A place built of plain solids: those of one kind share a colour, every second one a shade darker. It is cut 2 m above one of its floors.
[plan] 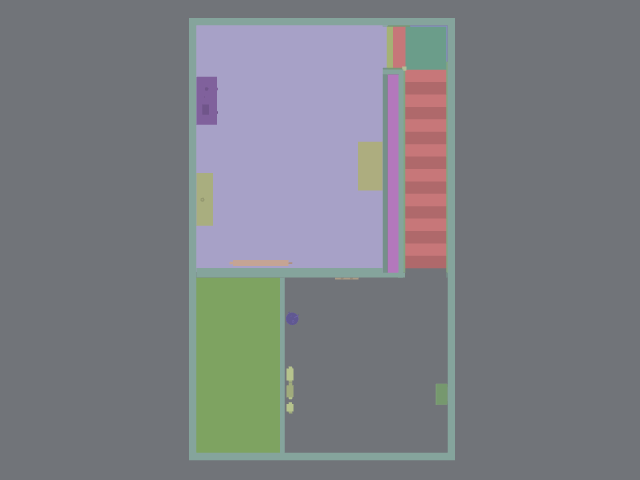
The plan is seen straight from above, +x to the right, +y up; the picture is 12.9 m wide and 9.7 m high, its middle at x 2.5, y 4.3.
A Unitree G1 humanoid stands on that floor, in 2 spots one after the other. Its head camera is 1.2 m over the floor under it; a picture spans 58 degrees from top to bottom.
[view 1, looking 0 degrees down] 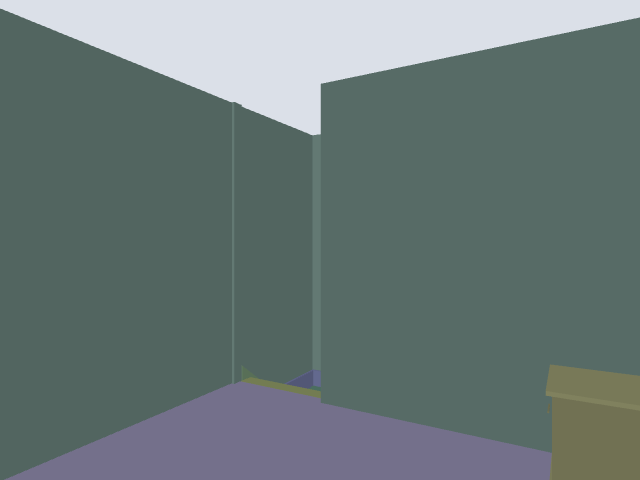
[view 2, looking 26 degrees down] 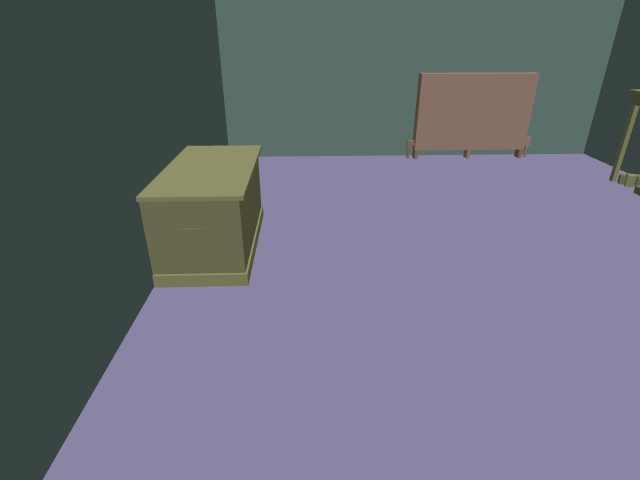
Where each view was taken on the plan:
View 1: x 1.00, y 6.19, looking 30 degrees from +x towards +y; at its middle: wall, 4.71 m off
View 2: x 2.98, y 8.20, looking -92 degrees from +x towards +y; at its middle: upper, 2.74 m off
